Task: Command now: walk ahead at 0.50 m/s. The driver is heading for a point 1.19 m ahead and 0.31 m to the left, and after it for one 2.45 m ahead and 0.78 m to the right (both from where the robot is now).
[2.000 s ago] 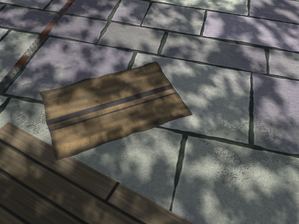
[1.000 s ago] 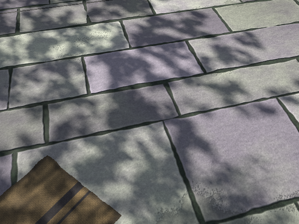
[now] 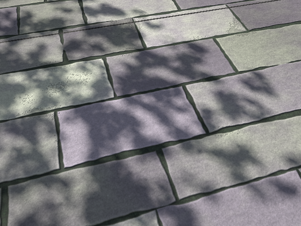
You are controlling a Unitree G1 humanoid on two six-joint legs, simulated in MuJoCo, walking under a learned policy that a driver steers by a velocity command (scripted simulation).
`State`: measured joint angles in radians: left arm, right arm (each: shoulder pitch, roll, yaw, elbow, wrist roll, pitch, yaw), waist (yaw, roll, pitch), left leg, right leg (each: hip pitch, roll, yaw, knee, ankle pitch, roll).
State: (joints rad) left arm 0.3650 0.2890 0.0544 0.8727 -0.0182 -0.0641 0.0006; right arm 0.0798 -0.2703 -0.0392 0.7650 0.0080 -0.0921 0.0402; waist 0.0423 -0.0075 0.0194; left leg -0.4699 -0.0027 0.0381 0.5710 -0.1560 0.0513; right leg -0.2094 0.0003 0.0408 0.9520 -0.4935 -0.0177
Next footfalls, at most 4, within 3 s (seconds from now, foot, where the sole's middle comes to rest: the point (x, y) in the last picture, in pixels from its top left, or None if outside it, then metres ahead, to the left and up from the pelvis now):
0.42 right None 0.40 -0.14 -0.76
0.86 left None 0.29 0.10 -0.76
1.32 right None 0.39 -0.10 -0.76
1.64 left None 0.24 0.12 -0.76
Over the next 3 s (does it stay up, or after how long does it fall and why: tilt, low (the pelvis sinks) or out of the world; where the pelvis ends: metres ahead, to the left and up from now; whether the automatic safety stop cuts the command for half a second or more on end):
stays up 0.84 0.27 0.00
